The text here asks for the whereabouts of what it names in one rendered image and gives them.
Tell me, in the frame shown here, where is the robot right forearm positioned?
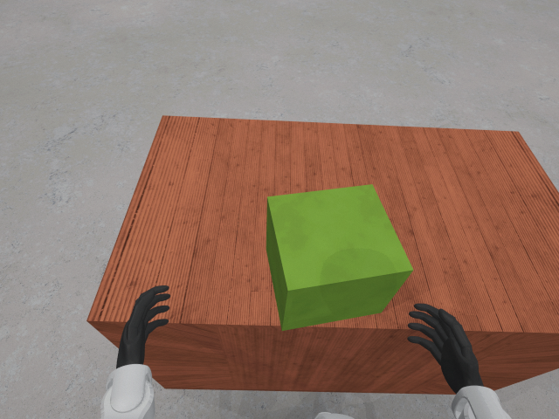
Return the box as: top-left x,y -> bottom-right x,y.
452,386 -> 512,419

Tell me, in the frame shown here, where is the robot left forearm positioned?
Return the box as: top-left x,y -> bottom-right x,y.
100,364 -> 155,419

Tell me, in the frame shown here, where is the carton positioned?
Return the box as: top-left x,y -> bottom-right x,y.
266,184 -> 413,331

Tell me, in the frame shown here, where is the robot right hand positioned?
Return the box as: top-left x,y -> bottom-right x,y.
407,304 -> 484,394

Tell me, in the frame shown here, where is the robot left hand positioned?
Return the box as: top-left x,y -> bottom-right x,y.
116,285 -> 170,368

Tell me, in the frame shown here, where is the pedestal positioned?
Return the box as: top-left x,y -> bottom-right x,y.
86,115 -> 559,395

